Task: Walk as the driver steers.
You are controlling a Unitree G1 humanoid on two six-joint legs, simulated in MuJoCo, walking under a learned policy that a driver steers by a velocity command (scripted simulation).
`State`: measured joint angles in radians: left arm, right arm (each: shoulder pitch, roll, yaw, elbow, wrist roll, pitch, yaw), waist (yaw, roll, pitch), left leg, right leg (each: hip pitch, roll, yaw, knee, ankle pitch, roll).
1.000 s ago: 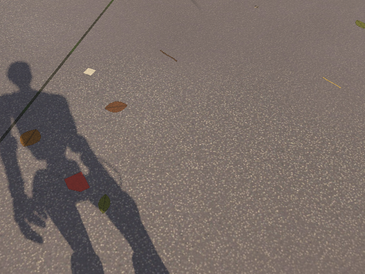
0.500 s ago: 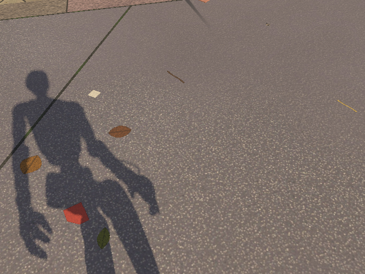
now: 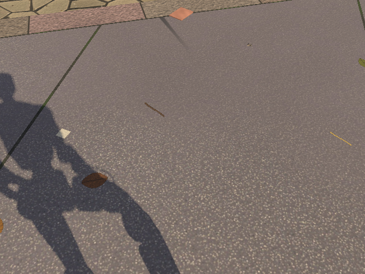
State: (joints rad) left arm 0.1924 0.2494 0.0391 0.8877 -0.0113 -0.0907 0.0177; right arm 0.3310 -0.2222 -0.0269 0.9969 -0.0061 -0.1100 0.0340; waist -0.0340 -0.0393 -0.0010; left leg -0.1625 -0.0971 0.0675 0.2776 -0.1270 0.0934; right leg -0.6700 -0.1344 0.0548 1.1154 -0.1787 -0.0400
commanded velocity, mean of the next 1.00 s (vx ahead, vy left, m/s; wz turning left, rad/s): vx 0.50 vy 0.00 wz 0.00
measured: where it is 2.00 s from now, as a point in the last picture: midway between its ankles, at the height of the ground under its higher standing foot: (193, 160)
